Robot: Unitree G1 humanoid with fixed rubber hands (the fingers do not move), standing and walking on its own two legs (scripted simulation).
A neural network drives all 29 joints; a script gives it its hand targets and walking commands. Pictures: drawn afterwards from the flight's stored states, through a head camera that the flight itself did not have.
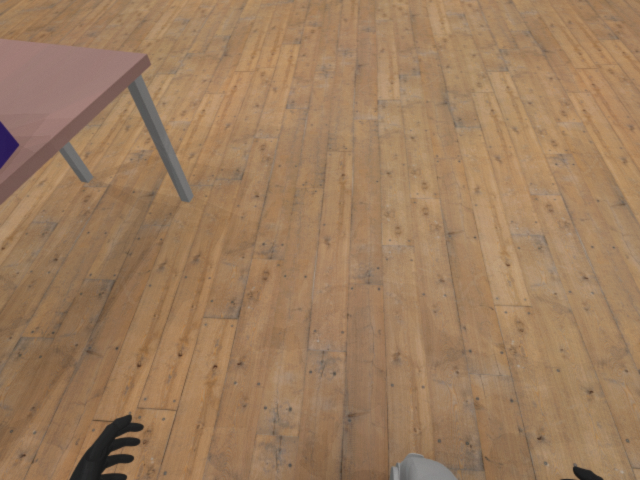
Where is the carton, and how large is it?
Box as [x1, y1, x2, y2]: [0, 121, 18, 168]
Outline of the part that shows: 0,121 0,168 18,145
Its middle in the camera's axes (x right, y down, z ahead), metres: -0.86 -0.20 +0.84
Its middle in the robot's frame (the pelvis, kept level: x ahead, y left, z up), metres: +0.80 +0.87 -0.02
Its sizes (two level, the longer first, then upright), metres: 0.223 0.194 0.189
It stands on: a table, 0.63 m high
